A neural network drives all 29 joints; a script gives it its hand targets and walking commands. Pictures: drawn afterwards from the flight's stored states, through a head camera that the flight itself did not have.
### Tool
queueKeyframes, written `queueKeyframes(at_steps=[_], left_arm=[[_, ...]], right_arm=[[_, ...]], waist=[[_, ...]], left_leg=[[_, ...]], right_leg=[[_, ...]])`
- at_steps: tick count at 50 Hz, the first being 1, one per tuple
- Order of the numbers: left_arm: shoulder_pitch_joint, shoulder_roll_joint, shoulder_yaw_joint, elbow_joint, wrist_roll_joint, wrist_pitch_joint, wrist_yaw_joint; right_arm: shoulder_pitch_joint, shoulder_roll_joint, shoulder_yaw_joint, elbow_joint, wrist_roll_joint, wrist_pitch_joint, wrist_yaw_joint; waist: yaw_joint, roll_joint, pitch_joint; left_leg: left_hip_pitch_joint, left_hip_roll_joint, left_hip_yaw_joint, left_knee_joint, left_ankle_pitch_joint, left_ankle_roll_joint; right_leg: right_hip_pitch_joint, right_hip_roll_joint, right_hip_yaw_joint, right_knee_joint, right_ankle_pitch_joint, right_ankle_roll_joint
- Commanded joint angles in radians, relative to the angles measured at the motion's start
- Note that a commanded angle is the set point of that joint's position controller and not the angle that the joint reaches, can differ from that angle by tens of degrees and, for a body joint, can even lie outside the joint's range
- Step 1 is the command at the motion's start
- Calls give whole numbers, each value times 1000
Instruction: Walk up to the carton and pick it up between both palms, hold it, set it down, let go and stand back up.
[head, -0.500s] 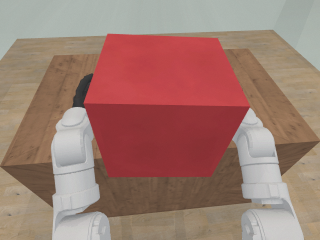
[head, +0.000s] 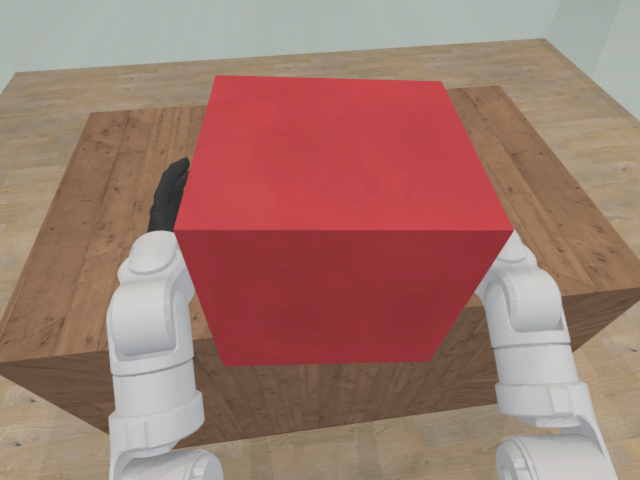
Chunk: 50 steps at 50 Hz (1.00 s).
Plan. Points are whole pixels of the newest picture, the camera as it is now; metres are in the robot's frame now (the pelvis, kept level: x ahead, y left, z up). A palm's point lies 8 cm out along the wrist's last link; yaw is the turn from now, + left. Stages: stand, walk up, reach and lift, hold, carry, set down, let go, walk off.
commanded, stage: hold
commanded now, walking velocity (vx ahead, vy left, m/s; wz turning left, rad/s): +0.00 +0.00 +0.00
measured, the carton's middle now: (329, 227) +0.37 -0.01 +0.13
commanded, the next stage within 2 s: none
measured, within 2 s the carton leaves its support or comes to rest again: neither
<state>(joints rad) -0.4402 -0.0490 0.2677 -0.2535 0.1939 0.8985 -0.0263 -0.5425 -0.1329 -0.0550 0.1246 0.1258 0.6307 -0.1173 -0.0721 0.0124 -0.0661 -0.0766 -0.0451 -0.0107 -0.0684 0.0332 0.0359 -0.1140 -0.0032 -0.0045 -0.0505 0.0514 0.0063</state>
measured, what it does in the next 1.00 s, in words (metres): shifts its weight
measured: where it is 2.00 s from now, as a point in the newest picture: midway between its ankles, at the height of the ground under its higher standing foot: outside the picture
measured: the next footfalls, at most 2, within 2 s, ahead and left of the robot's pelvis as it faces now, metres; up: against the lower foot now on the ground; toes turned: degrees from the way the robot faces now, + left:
none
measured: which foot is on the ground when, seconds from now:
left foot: down 0.00-1.00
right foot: down 0.00-1.00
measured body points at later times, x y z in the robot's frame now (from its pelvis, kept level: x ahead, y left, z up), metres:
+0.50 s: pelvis +0.00 -0.01 +0.00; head +0.05 -0.03 +0.45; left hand +0.33 +0.14 +0.17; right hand +0.33 -0.20 +0.12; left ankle -0.01 +0.09 -0.76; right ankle +0.00 -0.12 -0.76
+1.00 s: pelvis -0.06 +0.00 +0.00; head -0.06 -0.01 +0.45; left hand +0.31 +0.18 +0.18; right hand +0.33 -0.16 +0.15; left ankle -0.01 +0.09 -0.76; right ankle +0.00 -0.12 -0.76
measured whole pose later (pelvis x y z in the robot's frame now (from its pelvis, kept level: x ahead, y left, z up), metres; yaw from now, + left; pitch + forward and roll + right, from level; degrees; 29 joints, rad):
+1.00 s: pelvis -0.06 +0.00 +0.00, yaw +1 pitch +2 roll +0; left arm -0.57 -0.01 0.30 -0.06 0.23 0.86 -0.07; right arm -0.63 -0.08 -0.15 0.26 0.05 0.61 -0.10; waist -0.03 0.01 -0.04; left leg -0.11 -0.06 -0.02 -0.02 0.09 0.05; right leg -0.19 -0.02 -0.02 0.09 0.06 0.01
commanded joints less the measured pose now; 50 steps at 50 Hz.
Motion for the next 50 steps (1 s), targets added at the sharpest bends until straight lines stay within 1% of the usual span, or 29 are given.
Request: queueKeyframes(at_steps=[1, 4, 7, 10, 13, 17, 20, 22, 24, 27, 29, 31, 34, 36, 37, 39, 43, 46, 50], left_arm=[[-632, -369, -527, -348, -214, -3, -138], [-572, -351, -542, -401, -220, 50, -155], [-510, -327, -540, -430, -217, 94, -176], [-453, -307, -532, -453, -218, 123, -196], [-410, -301, -531, -489, -228, 135, -213], [-366, -304, -538, -546, -245, 126, -221], [-346, -298, -532, -568, -248, 109, -221], [-342, -286, -520, -565, -242, 96, -220], [-350, -272, -504, -546, -230, 84, -220], [-377, -252, -478, -498, -205, 70, -219], [-410, -239, -460, -449, -187, 61, -219], [-461, -226, -440, -384, -168, 51, -219], [-565, -210, -402, -260, -137, 26, -213], [-630, -210, -377, -184, -122, 2, -205], [-660, -214, -369, -155, -118, -10, -201], [-718, -232, -368, -121, -119, -37, -191], [-822, -287, -398, -85, -140, -91, -169], [-868, -314, -406, -21, -148, -121, -157], [-888, -331, -382, 83, -139, -148, -152]], right_arm=[[-672, 425, 428, -484, 185, -72, 92], [-609, 407, 415, -522, 192, -51, 71], [-550, 381, 397, -551, 187, -33, 52], [-507, 367, 397, -593, 186, -20, 35], [-484, 372, 422, -661, 192, -12, 22], [-473, 390, 481, -779, 207, -8, 17], [-472, 395, 520, -848, 210, -10, 19], [-473, 393, 537, -866, 208, -10, 23], [-473, 385, 542, -855, 204, -10, 28], [-471, 363, 521, -787, 194, -9, 36], [-478, 347, 492, -714, 186, -8, 41], [-502, 331, 448, -624, 173, -10, 47], [-566, 311, 354, -461, 140, -20, 61], [-607, 306, 294, -360, 115, -36, 72], [-628, 308, 272, -321, 104, -45, 77], [-675, 325, 247, -274, 89, -64, 87], [-780, 372, 234, -248, 66, -98, 106], [-829, 382, 212, -211, 29, -114, 121], [-849, 383, 173, -143, -25, -122, 145]], waist=[[-20, 17, -647], [-40, 44, -569], [-55, 67, -502], [-61, 66, -469], [-60, 39, -482], [-44, -24, -546], [-28, -78, -590], [-17, -109, -603], [-8, -121, -592], [3, -97, -527], [7, -67, -461], [9, -32, -385], [16, 22, -274], [19, 39, -241], [21, 44, -247], [23, 52, -290], [22, 52, -432], [18, 35, -508], [15, -3, -548]], left_leg=[[296, 26, 8, 185, 660, -119], [315, 22, 8, 201, 729, -126], [328, 18, 11, 204, 774, -125], [325, 13, 14, 196, 795, -115], [304, 10, 15, 171, 794, -98], [271, 10, 14, 122, 768, -69], [236, 10, 15, 77, 701, -48], [207, 10, 17, 42, 627, -35], [182, 12, 20, 9, 548, -24], [140, 22, 25, -24, 422, -23], [107, 30, 30, -43, 314, -27], [67, 39, 36, -59, 186, -31], [-9, 54, 45, -78, -49, -28], [-55, 56, 50, -79, -178, -21], [-67, 55, 52, -74, -215, -18], [-70, 53, 51, -56, -247, -14], [-49, 49, 40, -9, -248, -9], [-45, 46, 33, 25, -268, -6], [-58, 38, 30, 67, -294, -4]], right_leg=[[384, 48, -9, 132, 390, 33], [394, 44, -8, 130, 445, 43], [411, 38, -7, 123, 493, 54], [457, 30, -6, 125, 569, 66], [534, 22, -3, 142, 663, 78], [639, 13, 5, 172, 765, 89], [707, 8, 10, 189, 811, 96], [743, 4, 14, 196, 812, 99], [756, 4, 18, 193, 768, 102], [736, 7, 21, 166, 615, 96], [701, 8, 23, 140, 470, 88], [647, 8, 22, 112, 296, 79], [533, 6, 13, 81, 18, 64], [480, 4, 5, 87, -90, 60], [459, 6, 1, 95, -120, 58], [422, 9, -4, 114, -148, 54], [338, 17, -12, 149, -168, 43], [265, 26, -24, 171, -202, 38], [180, 38, -37, 192, -251, 36]])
